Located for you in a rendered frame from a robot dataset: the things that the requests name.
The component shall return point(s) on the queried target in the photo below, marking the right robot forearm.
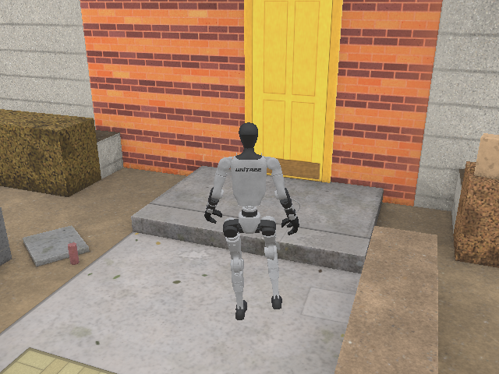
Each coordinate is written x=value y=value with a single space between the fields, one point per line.
x=288 y=207

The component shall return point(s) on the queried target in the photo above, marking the robot right upper arm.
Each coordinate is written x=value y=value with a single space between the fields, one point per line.
x=278 y=179

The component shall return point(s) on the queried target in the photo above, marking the left robot hand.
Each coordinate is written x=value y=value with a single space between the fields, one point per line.
x=209 y=218

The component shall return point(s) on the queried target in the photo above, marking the robot right foot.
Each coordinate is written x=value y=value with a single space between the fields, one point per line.
x=276 y=303

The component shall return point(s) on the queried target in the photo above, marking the robot left upper arm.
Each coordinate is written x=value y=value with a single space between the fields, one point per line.
x=220 y=176

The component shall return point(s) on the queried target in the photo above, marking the right robot hand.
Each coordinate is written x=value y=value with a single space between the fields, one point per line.
x=294 y=223

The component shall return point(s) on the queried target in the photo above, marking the left robot forearm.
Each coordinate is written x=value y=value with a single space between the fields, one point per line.
x=212 y=203

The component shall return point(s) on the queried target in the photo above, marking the robot right shin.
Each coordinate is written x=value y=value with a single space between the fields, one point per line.
x=273 y=271

